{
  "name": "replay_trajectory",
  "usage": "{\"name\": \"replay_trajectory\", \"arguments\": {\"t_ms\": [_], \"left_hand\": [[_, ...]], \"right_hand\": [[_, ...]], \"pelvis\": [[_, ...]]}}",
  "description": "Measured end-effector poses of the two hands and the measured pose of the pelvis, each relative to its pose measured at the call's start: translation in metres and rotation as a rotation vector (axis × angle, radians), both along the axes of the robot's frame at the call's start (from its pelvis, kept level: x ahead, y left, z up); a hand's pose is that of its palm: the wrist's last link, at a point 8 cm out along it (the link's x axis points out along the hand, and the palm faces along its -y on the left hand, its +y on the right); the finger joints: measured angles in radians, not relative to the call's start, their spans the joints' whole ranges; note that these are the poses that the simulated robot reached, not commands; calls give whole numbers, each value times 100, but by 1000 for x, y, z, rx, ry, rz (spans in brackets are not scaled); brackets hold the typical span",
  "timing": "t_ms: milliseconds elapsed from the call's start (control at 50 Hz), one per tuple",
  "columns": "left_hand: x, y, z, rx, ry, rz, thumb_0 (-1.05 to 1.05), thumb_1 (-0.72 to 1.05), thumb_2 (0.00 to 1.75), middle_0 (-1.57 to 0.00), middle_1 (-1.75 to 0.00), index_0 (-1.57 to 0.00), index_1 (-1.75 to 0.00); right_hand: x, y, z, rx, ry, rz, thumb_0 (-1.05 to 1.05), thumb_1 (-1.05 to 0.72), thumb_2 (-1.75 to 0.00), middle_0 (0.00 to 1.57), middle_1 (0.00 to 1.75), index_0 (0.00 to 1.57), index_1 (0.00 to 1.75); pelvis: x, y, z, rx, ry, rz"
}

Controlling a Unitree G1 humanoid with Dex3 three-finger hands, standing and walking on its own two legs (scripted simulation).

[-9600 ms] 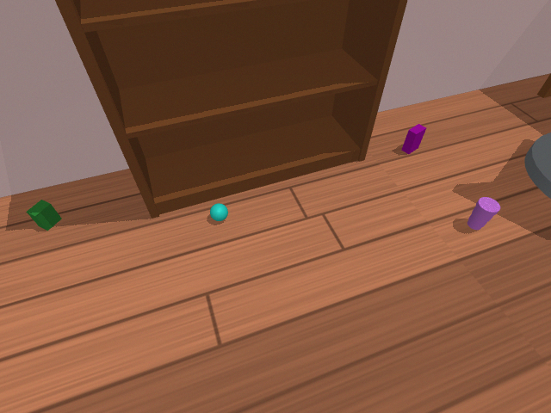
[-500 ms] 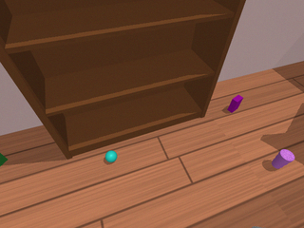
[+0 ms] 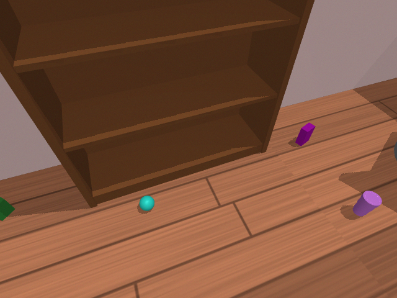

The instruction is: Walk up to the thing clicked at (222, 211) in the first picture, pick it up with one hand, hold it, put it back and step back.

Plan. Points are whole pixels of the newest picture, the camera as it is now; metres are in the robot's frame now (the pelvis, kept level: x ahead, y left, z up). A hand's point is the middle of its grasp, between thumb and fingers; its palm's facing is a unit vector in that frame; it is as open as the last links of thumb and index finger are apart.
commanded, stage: stand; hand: left
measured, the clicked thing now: (146, 203) +0.74 +0.29 -0.74
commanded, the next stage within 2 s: walk up in 0.44 s
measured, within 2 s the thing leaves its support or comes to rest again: neither
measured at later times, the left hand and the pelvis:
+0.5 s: hand out of the picture +0.07 +0.25 -0.16, palm faces -0.03 -0.94 -0.33, open 7.4 cm; pelvis +0.01 +0.00 +0.00, yaw +0 degrees
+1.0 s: hand out of the picture +0.15 +0.32 -0.17, palm faces -0.04 -0.93 -0.36, open 7.4 cm; pelvis +0.13 +0.04 -0.02, yaw -1 degrees
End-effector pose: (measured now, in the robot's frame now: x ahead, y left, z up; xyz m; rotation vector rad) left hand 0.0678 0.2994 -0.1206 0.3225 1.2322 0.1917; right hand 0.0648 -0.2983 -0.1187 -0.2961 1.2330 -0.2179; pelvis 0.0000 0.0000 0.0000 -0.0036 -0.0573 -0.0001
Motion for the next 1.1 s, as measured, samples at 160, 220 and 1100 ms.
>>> {"name": "replay_trajectory", "arguments": {"t_ms": [160, 220, 1100], "left_hand": [[-13, 1, -2, -2, 29, 8, 0, 90, 90, -20, -30, -20, -30], [-15, 1, -3, -3, 32, 7, 0, 90, 90, -20, -30, -20, -30], [134, 60, 1, 13, -20, -49, 0, 91, 90, -20, -30, -20, -30]], "right_hand": [[-19, -2, -2, -6, 43, -13, 0, -90, -89, 20, 30, 21, 30], [-20, -2, -2, -7, 46, -12, 0, -90, -89, 20, 30, 21, 30], [151, 25, 19, -30, -140, 42, 0, -90, -89, 20, 30, 21, 30]], "pelvis": [[-2, 0, 0, 1, 5, 2], [-3, 0, 0, 2, 6, 3], [162, 36, -10, 7, -14, -27]]}}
